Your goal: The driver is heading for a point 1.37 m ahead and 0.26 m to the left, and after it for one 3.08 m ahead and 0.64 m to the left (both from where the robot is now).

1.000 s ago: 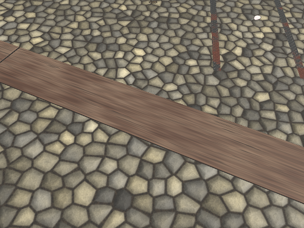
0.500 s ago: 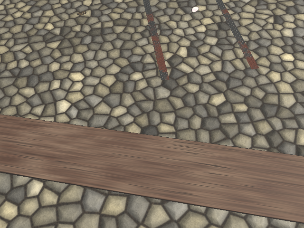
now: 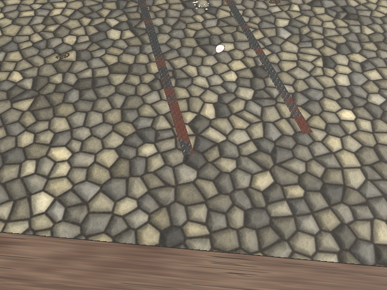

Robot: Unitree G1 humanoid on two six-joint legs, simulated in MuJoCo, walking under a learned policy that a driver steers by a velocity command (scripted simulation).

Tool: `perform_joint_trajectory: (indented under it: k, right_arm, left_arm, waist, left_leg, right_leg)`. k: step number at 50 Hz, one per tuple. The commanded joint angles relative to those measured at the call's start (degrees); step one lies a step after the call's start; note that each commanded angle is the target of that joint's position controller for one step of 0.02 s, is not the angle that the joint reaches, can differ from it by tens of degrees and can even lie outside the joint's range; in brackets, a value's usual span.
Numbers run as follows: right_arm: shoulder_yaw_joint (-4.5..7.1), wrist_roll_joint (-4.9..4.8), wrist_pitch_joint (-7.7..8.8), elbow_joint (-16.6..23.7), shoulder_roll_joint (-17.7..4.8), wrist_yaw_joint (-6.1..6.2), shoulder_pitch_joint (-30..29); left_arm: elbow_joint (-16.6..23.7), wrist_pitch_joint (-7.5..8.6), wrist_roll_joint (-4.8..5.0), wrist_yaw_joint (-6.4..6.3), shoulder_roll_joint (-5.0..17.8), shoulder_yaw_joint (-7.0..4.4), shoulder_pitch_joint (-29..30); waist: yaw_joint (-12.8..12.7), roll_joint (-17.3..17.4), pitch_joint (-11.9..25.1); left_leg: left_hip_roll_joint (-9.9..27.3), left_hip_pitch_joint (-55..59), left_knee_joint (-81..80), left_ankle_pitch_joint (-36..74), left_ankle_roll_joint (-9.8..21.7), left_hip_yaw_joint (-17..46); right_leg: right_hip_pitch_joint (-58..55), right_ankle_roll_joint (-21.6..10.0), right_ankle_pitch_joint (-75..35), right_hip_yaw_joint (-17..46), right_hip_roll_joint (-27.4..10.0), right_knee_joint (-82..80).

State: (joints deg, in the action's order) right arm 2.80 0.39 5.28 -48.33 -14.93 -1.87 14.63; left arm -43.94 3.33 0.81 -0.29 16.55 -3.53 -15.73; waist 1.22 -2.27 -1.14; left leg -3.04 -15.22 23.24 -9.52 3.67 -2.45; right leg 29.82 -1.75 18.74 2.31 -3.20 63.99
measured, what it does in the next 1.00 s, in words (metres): walks ahead, turning left: right foot, then left foot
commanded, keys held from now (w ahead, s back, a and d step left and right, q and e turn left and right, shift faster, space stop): w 0.28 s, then w+q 0.72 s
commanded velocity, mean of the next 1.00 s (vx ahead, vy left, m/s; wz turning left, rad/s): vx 0.50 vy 0.00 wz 0.28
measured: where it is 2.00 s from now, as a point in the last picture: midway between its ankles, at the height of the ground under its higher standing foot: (149, 167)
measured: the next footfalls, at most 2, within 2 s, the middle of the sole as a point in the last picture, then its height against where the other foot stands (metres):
right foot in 0.34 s outside the picture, level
left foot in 0.86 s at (157, 267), level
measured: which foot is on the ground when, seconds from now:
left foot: down 0.00-0.36, up 0.38-0.84, down 0.86-1.00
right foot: up 0.00-0.32, down 0.34-0.88, up 0.90-1.00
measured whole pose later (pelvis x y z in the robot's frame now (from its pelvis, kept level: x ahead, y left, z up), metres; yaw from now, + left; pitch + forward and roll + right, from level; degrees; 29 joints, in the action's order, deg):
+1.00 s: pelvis +0.53 +0.03 -0.01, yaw +21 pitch +1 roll +0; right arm 5.3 -1.9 2.6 -44.0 -16.5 -3.1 17.1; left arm -45.4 6.5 1.2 0.6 16.4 -4.8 -7.9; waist 1.5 -1.1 -2.8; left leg -4.2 -19.5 33.4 -15.1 4.9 0.0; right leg 25.0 -1.5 25.3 2.1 -2.8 68.8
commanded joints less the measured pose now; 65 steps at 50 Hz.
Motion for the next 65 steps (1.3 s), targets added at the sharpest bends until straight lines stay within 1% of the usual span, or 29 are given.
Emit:
perform_joint_trajectory:
  k: [1, 7, 11, 14, 16, 17, 18, 19, 20, 21, 22, 23, 27, 34, 39, 41, 42, 43, 44, 45, 46, 47, 48, 49, 52, 54, 56, 59, 65]
  right_arm:
    - [1.57, -0.16, 1.21, 2.8, -7.9, 0.55, -1.2]
    - [2.03, -1.21, 0.09, 0.5, -9.7, 1.55, 3.8]
    - [2.15, -1.62, -1.1, -1.5, -10.3, 1.65, 7.8]
    - [2.61, -1.81, -2.3, -2.4, -11.2, 2.02, 8.3]
    - [2.55, -2.05, -2.92, -2.2, -11.3, 2.21, 6.7]
    - [1.62, -1.49, -2.85, -1.2, -9.1, 2.26, 6.1]
    - [-0.28, -0.8, -1.66, 0.1, -2.8, 1.94, 12.2]
    - [-0.22, -1.52, -0.53, -0.6, -4.3, 1.6, 12.3]
    - [1.52, -3.23, -0.22, 0.7, -9.5, 1.44, 7.4]
    - [1.63, -3.45, -0.25, 1.9, -9.6, 1.56, 3.4]
    - [1.9, -2.63, -0.63, 2.1, -9.1, 1.87, 2.0]
    - [2.34, -2.25, -1.52, 1.6, -8.4, 2.14, 3.5]
    - [2.26, -2.31, -4.26, 1.5, -4.9, 2.55, 4.5]
    - [1.43, -1.13, -2.79, 6.1, -2.4, 0.37, -6.8]
    - [2.74, -1.19, -3.46, 8.5, -5.4, -1.14, -6.9]
    - [3.75, -1.08, -4.11, 8.6, -6.9, -1.39, -3.6]
    - [4.93, -1.34, -4.66, 7.6, -9.1, -1.36, 2.5]
    - [6.59, -1.68, -4.79, 4.9, -11.8, -0.84, 12.3]
    - [8.17, -2.66, -5.05, 3.4, -18.2, 0.39, 14.6]
    - [6.95, -2.25, -3.4, 6.4, -18.5, -0.09, 11.1]
    - [5.52, -2.92, -2.11, 6.7, -13.2, -1.19, 11.4]
    - [4.89, -2.68, -1.68, 7.2, -11.0, -1.56, 8.5]
    - [4.38, -2.8, -1.37, 8.0, -9.6, -1.74, 4.5]
    - [3.92, -2.43, -1.26, 8.7, -8.5, -1.27, 1.8]
    - [4.07, -0.45, -1.15, 9.6, -9.8, 0.68, 1.4]
    - [3.9, -1.09, -0.28, 7.5, -10.2, 2.89, 6.8]
    - [3.33, -1.13, -0.78, 6.8, -8.4, 4.34, 7.2]
    - [3.47, -1.15, -0.81, 6.1, -8.7, 4.32, 8.8]
    - [3.26, -2.01, -2.31, 4.8, -6.5, 5.65, 12.7]
  left_arm:
    - [3.9, 0.14, -0.4, -0.35, 3.5, -1.03, -0.5]
    - [6.3, 0.91, -0.35, 0.63, 1.0, 0.14, 10.3]
    - [8.5, 1.43, 0.27, 1.77, 1.4, 0.23, 16.3]
    - [9.2, 1.83, 0.19, 2.63, 2.9, -0.31, 15.5]
    - [6.6, 2.08, -0.25, 2.38, 5.8, -2.04, 5.6]
    - [4.4, 2.1, -0.92, 1.87, 9.0, -3.36, -4.5]
    - [3.6, 1.66, -1.54, 1.4, 14.7, -4.73, -10.8]
    - [3.1, 1.27, -0.83, 1.35, 11.1, -3.72, -12.6]
    - [3.0, 1.12, -0.55, 1.14, 8.0, -2.61, -9.4]
    - [3.2, 1.09, -0.6, 0.97, 6.4, -1.99, -5.4]
    - [3.2, 1.26, -1.13, 1.1, 4.7, -1.47, -1.6]
    - [3.1, 1.8, -1.56, 1.18, 3.3, -1.13, 1.2]
    - [1.0, 3.22, -1.97, 1.07, 3.3, -1.72, 3.5]
    - [-2.9, 3.11, -1.7, -0.71, 7.0, -3.03, 0.6]
    - [-3.9, 1.35, 0.02, -1.31, 8.3, -3.96, 0.7]
    - [-3.2, 0.62, 0.65, -1.45, 9.7, -4.31, 2.8]
    - [-3.0, 0.51, 1.51, -1.14, 10.7, -4.46, 3.8]
    - [-2.5, 0.89, 2.41, -0.7, 10.2, -4.16, 6.4]
    - [-1.2, 2.02, 0.76, -0.03, 5.8, -3.02, 1.9]
    - [0.9, 4.11, -0.44, 0.82, 1.8, -1.48, -0.6]
    - [2.8, 5.49, 1.28, 1.23, 6.8, -2.45, 7.3]
    - [3.8, 5.44, 2.27, 1.27, 7.1, -2.7, 9.0]
    - [3.2, 4.84, 1.06, 0.96, 6.6, -2.73, 7.9]
    - [2.7, 4.19, -0.19, 0.76, 6.6, -2.92, 7.0]
    - [1.9, 3.03, -1.18, 1.69, 4.1, -2.15, 6.5]
    - [4.6, 3.11, -0.63, 2.51, 4.7, -2.16, 14.3]
    - [5.0, 3.3, -2.11, 3.53, 2.0, -1.05, 16.8]
    - [5.4, 3.37, -1.71, 5.32, 1.9, -0.65, 17.5]
    - [7.1, 3.4, -0.5, 5.32, 1.8, 0.31, 21.3]
  waist:
    - [-1.5, 7.0, 1.2]
    - [2.1, 5.5, -0.8]
    - [4.0, 5.7, -2.7]
    - [2.3, 6.8, -2.1]
    - [-3.6, 6.7, 3.8]
    - [-8.0, 4.5, 11.6]
    - [-7.3, -7.7, 20.8]
    - [-8.3, -12.1, 25.3]
    - [-8.4, -7.6, 15.6]
    - [-7.0, -5.1, 9.4]
    - [-5.1, -3.2, 4.9]
    - [-2.8, -4.9, 2.9]
    - [-0.2, -2.9, 0.0]
    - [-3.4, 0.2, -1.8]
    - [-1.9, -0.4, -2.6]
    - [0.8, -2.2, 0.2]
    - [4.1, -2.5, 3.2]
    - [9.7, -0.4, 6.8]
    - [6.9, 15.4, 7.5]
    - [1.8, 21.9, 13.6]
    - [5.1, 12.1, 11.2]
    - [2.8, 8.1, 6.8]
    - [0.2, 2.9, 4.5]
    - [-1.5, 2.8, 4.4]
    - [-2.0, 2.0, 5.1]
    - [0.5, 4.5, 1.9]
    - [1.4, 6.2, 1.4]
    - [2.4, 5.5, 0.9]
    - [5.1, 5.2, -3.0]
  left_leg:
    - [15.6, 4.8, -14.6, 7.4, 10.7, 15.4]
    - [12.7, 6.8, -15.1, 12.3, 8.0, 7.1]
    - [15.6, 12.6, -12.8, 12.1, 7.8, 8.0]
    - [17.7, 17.8, -8.1, 17.9, 6.3, 8.8]
    - [15.0, 15.7, 3.4, 31.9, 4.4, 7.4]
    - [11.8, 7.1, 16.7, 26.2, 2.4, 5.5]
    - [2.9, -16.3, 40.1, 1.7, -2.1, 1.7]
    - [1.0, -24.0, 49.0, -23.9, -2.0, 9.1]
    - [4.2, -29.0, 53.1, -21.3, -1.7, 10.1]
    - [6.8, -29.3, 51.7, -16.3, -1.6, 8.3]
    - [8.4, -27.3, 48.4, -12.1, -1.9, 8.0]
    - [10.2, -23.6, 45.5, -8.7, -2.2, 8.7]
    - [11.1, -21.1, 40.6, -1.8, -3.4, 9.2]
    - [9.5, -18.6, 19.7, 15.9, -2.6, 3.4]
    - [9.5, -24.1, 21.1, 5.0, 1.0, 2.9]
    - [5.3, -14.2, 20.6, -2.5, 3.1, -2.6]
    - [2.7, -5.8, 19.3, -4.3, 4.5, -4.3]
    - [0.3, 8.1, 11.9, 2.0, 6.5, -4.8]
    - [10.2, 22.7, 7.2, 8.9, 12.7, 12.3]
    - [18.5, 31.9, -1.0, 1.7, 22.6, 41.5]
    - [18.9, 28.9, -7.1, 1.6, 20.4, 42.2]
    - [17.8, 23.9, -5.9, 3.5, 18.0, 36.1]
    - [17.2, 16.9, -4.7, 7.9, 16.5, 32.0]
    - [16.8, 11.5, -4.4, 10.9, 15.6, 28.9]
    - [14.7, 5.0, -3.7, 17.7, 14.5, 22.3]
    - [11.0, 3.9, -5.0, 8.5, 11.5, 17.7]
    - [7.7, -1.6, -1.9, 0.0, 9.6, 14.1]
    - [8.1, -8.6, 2.4, -7.3, 8.3, 14.2]
    - [10.8, 5.3, 17.2, -6.6, 6.7, 20.3]
  right_leg:
    - [7.4, 1.4, -5.2, 1.5, -4.2, -5.0]
    - [6.0, 2.3, -23.2, -1.2, -2.5, -26.1]
    - [6.6, 1.3, -22.5, -1.6, -1.0, -31.7]
    - [4.9, -0.9, -16.2, -1.8, -0.1, -34.7]
    - [-11.1, -3.2, -15.3, -4.1, 2.9, -37.3]
    - [-28.1, -5.9, -17.2, 0.3, -1.9, -34.5]
    - [-51.5, -13.9, -10.1, 23.6, -17.5, -35.7]
    - [-52.8, -15.8, -1.1, 38.2, -21.7, -44.1]
    - [-46.0, -12.9, 3.5, 31.0, -19.6, -45.6]
    - [-37.6, -11.1, 2.0, 23.4, -17.5, -47.2]
    - [-29.9, -10.0, -1.3, 17.9, -15.2, -49.8]
    - [-24.4, -8.9, -5.4, 12.7, -13.2, -51.8]
    - [-18.2, -9.0, -14.3, 1.9, -11.7, -56.5]
    - [-21.7, -7.7, -23.7, -11.3, -9.7, -56.8]
    - [-34.1, -7.3, -39.0, -12.2, -15.3, -48.2]
    - [-32.7, -5.8, -56.6, -14.5, -14.2, -39.2]
    - [-30.6, -5.2, -62.2, -14.9, -13.4, -29.8]
    - [-24.4, -3.2, -56.7, -16.1, -10.3, -15.5]
    - [-5.3, 0.2, -13.5, -15.7, -2.6, 6.8]
    - [12.9, 1.5, 17.4, -4.2, 6.8, 20.4]
    - [17.7, -0.3, 13.9, 1.9, 4.3, 19.0]
    - [17.8, -1.4, 9.6, 2.5, 2.0, 13.2]
    - [14.3, -0.8, 7.2, 2.7, -0.3, 8.4]
    - [10.0, -0.1, 5.2, 3.2, -2.2, 3.7]
    - [4.3, 1.4, -3.5, 1.3, -2.5, -5.0]
    - [7.7, 1.1, -18.5, 2.0, -1.8, -18.2]
    - [2.0, 0.8, -35.0, 0.6, 0.3, -28.1]
    - [-4.3, -1.2, -45.1, 0.1, 1.9, -31.3]
    - [5.5, -0.5, -39.2, 3.6, -2.0, -41.7]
